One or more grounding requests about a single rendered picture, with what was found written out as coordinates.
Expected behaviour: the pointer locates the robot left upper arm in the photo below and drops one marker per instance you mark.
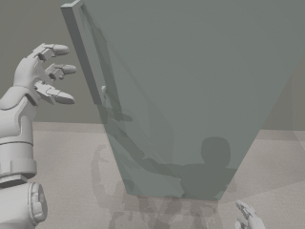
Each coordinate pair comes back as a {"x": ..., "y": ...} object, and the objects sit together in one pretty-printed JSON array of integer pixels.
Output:
[{"x": 22, "y": 206}]

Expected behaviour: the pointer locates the robot left forearm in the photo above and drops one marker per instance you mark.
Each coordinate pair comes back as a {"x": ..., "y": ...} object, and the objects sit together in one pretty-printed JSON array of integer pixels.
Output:
[{"x": 17, "y": 111}]

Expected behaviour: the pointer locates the fridge door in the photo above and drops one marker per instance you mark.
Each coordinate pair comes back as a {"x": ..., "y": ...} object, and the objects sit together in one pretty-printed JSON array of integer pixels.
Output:
[{"x": 189, "y": 84}]

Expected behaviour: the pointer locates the robot right hand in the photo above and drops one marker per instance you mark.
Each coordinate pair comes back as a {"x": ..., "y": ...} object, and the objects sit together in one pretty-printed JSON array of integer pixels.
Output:
[{"x": 249, "y": 214}]

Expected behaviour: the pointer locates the handle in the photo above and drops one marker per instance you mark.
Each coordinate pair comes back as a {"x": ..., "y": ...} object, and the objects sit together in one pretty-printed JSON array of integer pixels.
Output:
[{"x": 79, "y": 40}]

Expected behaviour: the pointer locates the robot left hand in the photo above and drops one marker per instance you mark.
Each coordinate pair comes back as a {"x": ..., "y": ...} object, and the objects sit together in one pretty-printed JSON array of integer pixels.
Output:
[{"x": 30, "y": 72}]

